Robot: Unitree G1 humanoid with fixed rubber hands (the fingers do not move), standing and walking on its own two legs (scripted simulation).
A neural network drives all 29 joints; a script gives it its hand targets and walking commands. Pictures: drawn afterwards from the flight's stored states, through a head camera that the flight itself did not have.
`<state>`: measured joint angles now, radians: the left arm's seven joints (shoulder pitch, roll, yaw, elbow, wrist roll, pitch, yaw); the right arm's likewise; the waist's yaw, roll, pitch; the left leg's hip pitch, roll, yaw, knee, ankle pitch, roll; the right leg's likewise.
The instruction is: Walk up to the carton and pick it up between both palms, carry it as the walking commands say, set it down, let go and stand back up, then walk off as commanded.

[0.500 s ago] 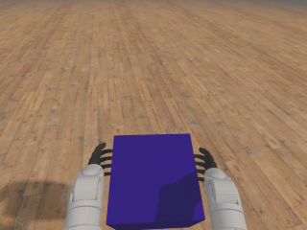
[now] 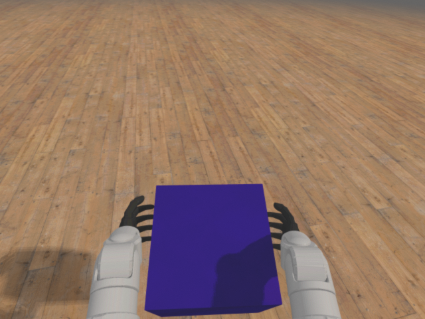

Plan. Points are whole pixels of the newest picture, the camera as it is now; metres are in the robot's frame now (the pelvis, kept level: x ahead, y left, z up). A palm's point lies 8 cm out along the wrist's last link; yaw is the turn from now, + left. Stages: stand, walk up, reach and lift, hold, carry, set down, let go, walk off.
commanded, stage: carry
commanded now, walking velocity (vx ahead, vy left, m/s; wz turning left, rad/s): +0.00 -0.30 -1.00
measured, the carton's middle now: (210, 252) +0.31 +0.01 -0.03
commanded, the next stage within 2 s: none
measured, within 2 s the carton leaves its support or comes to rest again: neither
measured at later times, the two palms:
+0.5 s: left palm (252, 238) +0.27 -0.07 +0.07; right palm out of the picture +0.16 -0.34 +0.06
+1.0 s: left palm out of the picture +0.15 -0.36 +0.07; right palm out of the picture -0.07 -0.56 +0.06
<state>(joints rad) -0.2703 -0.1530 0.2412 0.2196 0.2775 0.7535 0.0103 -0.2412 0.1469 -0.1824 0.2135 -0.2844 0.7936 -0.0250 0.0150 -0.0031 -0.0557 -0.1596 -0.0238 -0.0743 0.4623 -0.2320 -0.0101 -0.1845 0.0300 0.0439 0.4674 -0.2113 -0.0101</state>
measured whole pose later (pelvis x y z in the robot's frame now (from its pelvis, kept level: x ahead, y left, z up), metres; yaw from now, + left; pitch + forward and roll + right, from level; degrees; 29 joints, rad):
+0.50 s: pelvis -0.04 -0.11 -0.02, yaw -19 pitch +6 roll -1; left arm -0.17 -0.14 0.06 -0.39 0.10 1.15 0.21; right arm -0.11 0.13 -0.03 -0.45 -0.07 1.20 -0.25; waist -0.03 0.01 -0.07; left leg -0.57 0.08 0.08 0.96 -0.49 -0.08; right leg -0.53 0.14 0.02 0.61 -0.19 -0.10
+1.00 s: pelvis -0.14 -0.26 -0.03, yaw -46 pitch +4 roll -1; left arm -0.22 -0.15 0.05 -0.34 0.10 1.22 0.24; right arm -0.18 0.14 -0.10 -0.41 -0.09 1.26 -0.25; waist 0.00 0.07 -0.07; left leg -0.51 0.31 0.08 1.12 -0.62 -0.18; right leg -0.56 -0.01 -0.02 0.75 -0.26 0.01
